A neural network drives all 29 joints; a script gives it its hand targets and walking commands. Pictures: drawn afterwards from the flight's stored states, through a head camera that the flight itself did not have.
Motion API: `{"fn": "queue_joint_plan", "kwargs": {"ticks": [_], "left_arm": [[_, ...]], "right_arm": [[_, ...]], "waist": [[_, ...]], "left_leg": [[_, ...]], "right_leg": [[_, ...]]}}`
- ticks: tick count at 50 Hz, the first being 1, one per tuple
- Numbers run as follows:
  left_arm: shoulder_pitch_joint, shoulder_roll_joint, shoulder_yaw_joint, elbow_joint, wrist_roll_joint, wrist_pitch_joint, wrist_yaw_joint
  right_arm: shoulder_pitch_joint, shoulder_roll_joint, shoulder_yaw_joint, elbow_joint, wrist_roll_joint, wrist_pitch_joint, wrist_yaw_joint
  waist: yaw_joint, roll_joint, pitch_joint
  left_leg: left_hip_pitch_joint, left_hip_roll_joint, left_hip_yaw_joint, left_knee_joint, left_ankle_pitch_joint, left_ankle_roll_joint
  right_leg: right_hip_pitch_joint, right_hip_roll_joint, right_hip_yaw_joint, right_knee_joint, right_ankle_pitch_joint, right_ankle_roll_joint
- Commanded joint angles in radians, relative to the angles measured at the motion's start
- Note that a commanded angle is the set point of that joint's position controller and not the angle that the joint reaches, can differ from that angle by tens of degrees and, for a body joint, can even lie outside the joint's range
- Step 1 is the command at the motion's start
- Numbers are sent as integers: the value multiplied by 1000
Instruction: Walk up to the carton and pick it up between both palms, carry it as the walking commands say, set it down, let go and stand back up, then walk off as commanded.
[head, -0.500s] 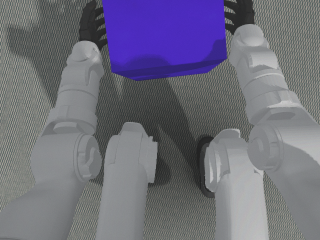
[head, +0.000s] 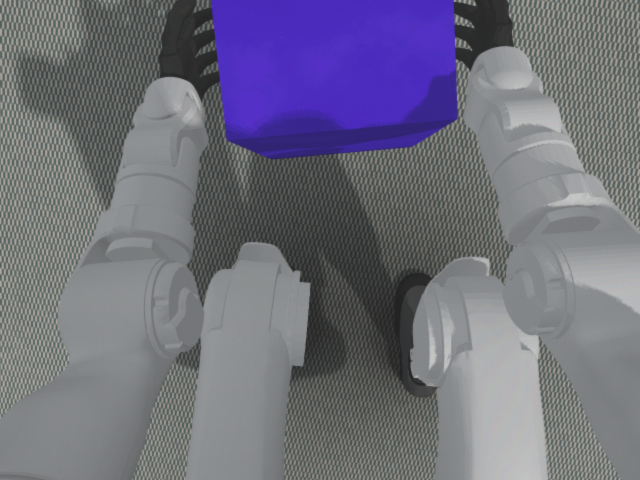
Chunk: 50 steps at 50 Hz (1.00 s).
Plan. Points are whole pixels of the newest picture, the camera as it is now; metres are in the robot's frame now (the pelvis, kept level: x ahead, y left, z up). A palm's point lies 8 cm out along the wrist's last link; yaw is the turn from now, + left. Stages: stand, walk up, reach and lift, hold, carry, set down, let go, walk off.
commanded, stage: set down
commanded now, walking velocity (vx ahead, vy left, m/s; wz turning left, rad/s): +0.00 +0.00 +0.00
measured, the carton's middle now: (334, 61) +0.54 +0.05 -0.24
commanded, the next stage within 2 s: let go in 2.00 s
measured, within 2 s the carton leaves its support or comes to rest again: neither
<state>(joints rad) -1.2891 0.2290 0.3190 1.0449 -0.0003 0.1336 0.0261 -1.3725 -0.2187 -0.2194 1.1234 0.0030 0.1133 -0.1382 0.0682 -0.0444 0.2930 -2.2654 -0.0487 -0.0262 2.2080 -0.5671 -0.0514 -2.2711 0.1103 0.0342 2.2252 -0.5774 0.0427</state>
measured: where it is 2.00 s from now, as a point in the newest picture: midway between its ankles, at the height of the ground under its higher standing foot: (346, 349)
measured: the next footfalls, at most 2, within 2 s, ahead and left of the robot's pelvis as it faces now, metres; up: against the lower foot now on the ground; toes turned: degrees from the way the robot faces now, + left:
none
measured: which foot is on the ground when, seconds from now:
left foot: down 0.00-1.00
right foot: down 0.00-1.00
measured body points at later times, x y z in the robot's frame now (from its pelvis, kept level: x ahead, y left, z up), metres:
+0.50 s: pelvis +0.00 +0.01 +0.01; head +0.36 +0.02 +0.27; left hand +0.50 +0.24 -0.18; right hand +0.54 -0.13 -0.18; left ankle +0.12 +0.13 -0.33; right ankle +0.11 -0.12 -0.33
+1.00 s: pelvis -0.02 +0.00 +0.06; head +0.34 +0.03 +0.32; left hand +0.51 +0.25 -0.10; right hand +0.55 -0.13 -0.09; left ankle +0.12 +0.12 -0.33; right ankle +0.11 -0.12 -0.33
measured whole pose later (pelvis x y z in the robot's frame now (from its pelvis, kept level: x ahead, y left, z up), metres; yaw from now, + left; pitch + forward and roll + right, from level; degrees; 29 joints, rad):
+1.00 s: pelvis -0.02 +0.00 +0.06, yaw +1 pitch +29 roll +0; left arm -1.27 0.37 0.16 0.83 -0.21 0.17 0.10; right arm -1.33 -0.35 -0.09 0.85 0.21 0.19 -0.16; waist 0.07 -0.04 0.47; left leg -2.01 -0.04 -0.03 2.04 -0.54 -0.03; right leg -1.99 0.06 0.01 2.06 -0.57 0.02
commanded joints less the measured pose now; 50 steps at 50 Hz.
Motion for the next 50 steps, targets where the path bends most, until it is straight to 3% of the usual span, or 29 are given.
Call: {"fn": "queue_joint_plan", "kwargs": {"ticks": [1,5,6,11,13,16,23,24,31,37,41,43,45,47,50], "left_arm": [[-557,-516,-224,-116,-38,-52,-168],[-520,-385,-190,-78,-40,-76,-127],[-479,-287,-153,-55,-31,-88,-101],[-306,150,-78,5,-67,-140,22],[-286,221,-75,18,-96,-151,45],[-275,251,-92,9,-130,-167,62],[-277,236,-154,-24,-203,-176,46],[-269,233,-164,-5,-217,-171,42],[-282,278,-139,-33,-220,-165,40],[-263,326,-135,-192,-236,-132,56],[-312,372,-153,-386,-269,-48,82],[-302,371,-127,-472,-261,-21,86],[-304,352,-133,-478,-238,1,84],[-303,315,-126,-369,-204,13,77],[-257,263,-94,-276,-181,-3,57]], "right_arm": [[-474,622,211,-127,45,-44,208],[-450,459,180,-125,45,-66,171],[-432,370,166,-126,48,-72,147],[-292,-94,115,-130,85,-103,30],[-275,-168,110,-132,96,-105,6],[-247,-165,144,-107,139,-105,-1],[-236,-168,181,-127,183,-113,18],[-243,-187,167,-136,177,-114,17],[-242,-237,145,-186,160,-109,23],[-244,-235,171,-338,203,-75,6],[-295,-270,186,-529,265,2,-25],[-260,-267,154,-571,263,38,-29],[-220,-256,132,-507,243,62,-31],[-219,-256,103,-383,198,65,-24],[-204,-249,48,-320,134,37,-10]], "waist": [[43,-34,-966],[36,-15,-976],[52,-17,-976],[50,-1,-1019],[42,-1,-1058],[58,9,-1086],[30,-6,-1080],[10,-5,-1084],[6,-17,-1128],[39,-26,-1461],[65,34,-1853],[69,42,-1811],[58,65,-1660],[39,70,-1435],[1,64,-1335]], "left_leg": [[396,-32,74,-159,263,42],[421,-25,77,-160,267,29],[430,-21,73,-163,265,28],[479,0,71,-175,282,15],[496,6,61,-183,296,12],[519,13,49,-202,320,11],[491,22,33,-195,368,17],[492,27,29,-198,359,18],[500,31,26,-204,332,20],[694,19,57,-227,360,28],[959,16,92,-258,371,25],[990,8,106,-274,416,26],[938,7,98,-322,333,28],[836,12,84,-368,224,27],[753,8,77,-395,218,18]], "right_leg": [[430,28,-72,-142,250,-18],[456,22,-69,-147,251,-14],[466,16,-68,-151,247,-9],[539,-9,-62,-171,258,0],[552,-21,-58,-173,265,5],[566,-33,-51,-167,279,6],[543,-51,-42,-155,315,-5],[547,-56,-45,-159,306,-2],[570,-65,-44,-163,281,-10],[752,-53,-73,-198,311,-7],[967,-35,-97,-238,301,-22],[986,-29,-108,-250,330,-22],[889,-30,-105,-291,244,-31],[774,-38,-97,-337,136,-39],[742,-34,-92,-363,149,-38]]}}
